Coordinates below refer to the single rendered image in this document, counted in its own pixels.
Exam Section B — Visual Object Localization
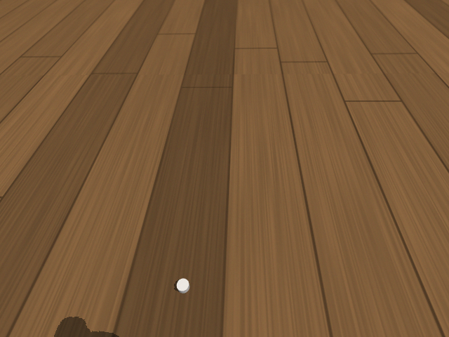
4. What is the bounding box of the tin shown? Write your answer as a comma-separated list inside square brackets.
[177, 279, 189, 293]

